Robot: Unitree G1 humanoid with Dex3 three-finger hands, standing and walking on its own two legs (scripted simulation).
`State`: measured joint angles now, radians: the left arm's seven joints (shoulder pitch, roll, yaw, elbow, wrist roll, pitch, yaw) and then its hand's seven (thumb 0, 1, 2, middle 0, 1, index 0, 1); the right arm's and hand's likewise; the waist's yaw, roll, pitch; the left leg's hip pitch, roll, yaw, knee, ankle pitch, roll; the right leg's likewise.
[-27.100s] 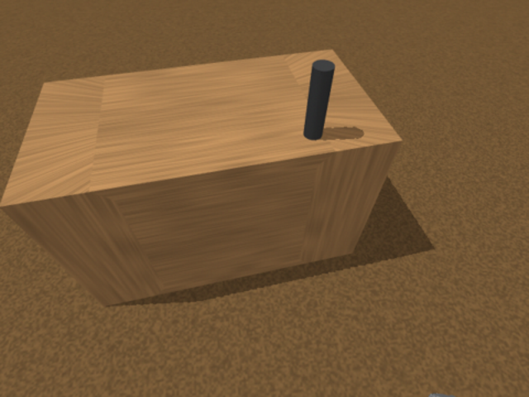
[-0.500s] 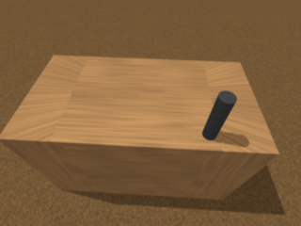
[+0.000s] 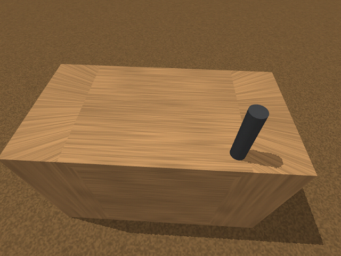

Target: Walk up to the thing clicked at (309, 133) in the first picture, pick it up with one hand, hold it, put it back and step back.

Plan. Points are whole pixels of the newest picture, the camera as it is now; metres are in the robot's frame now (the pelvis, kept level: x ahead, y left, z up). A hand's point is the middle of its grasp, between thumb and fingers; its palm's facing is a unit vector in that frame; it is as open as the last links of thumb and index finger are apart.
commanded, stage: stand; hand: right
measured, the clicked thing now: (246, 135) +0.44 -0.23 -0.03
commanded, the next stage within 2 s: none
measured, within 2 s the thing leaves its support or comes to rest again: neither
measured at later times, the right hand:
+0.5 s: hand out of the picture +0.06 -0.25 -0.16, palm faces -0.02 +0.94 -0.35, open 7.4 cm
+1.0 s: hand out of the picture +0.07 -0.25 -0.16, palm faces -0.02 +0.94 -0.34, open 7.4 cm
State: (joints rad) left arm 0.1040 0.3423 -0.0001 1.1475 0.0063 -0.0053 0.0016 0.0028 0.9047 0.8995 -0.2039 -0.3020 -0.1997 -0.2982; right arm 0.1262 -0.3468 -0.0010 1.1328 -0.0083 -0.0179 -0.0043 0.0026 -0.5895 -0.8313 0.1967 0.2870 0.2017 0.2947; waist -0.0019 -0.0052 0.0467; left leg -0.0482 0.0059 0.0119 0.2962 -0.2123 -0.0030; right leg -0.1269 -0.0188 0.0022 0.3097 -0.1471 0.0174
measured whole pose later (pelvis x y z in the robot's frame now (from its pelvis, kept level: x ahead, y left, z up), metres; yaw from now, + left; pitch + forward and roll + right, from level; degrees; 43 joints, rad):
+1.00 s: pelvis +0.00 +0.00 +0.00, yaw +0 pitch -2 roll +0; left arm 0.11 0.34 0.00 1.14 0.01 -0.01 0.00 0.00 0.90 0.90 -0.20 -0.30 -0.20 -0.30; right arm 0.13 -0.35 -0.01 1.13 -0.01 -0.02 0.00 0.01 -0.90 -0.90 0.20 0.30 0.21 0.30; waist 0.00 0.00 0.05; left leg -0.05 0.00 0.01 0.29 -0.21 0.00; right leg -0.13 -0.02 0.00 0.31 -0.15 0.02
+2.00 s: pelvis +0.01 +0.00 +0.00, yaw +0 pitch -2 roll +0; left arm 0.11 0.34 -0.01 1.13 0.01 -0.01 0.00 0.00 0.91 0.90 -0.20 -0.30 -0.20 -0.30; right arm 0.13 -0.35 -0.01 1.13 -0.01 -0.01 0.00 0.01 -0.90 -0.90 0.20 0.30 0.20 0.30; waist 0.00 0.00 0.05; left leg -0.04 0.00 0.01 0.29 -0.22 0.00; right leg -0.13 -0.02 0.00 0.31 -0.16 0.02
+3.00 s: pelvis -0.17 +0.03 -0.02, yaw -5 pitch -1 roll +2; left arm 0.12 0.34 0.06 0.83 0.02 0.04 0.00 0.00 0.90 0.90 -0.21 -0.30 -0.20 -0.30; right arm 0.11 -0.40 -0.04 0.89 0.01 0.04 -0.03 0.01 -0.90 -0.90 0.20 0.30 0.21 0.30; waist 0.01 0.01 0.20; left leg -0.44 -0.08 -0.11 1.10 -0.57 0.00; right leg -0.29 0.02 0.08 0.59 -0.28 -0.03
